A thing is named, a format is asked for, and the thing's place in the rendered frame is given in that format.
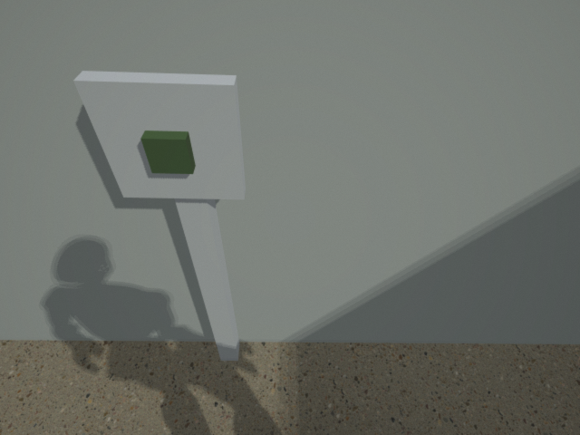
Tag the button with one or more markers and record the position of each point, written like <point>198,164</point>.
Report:
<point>168,151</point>

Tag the panel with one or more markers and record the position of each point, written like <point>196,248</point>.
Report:
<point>121,106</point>

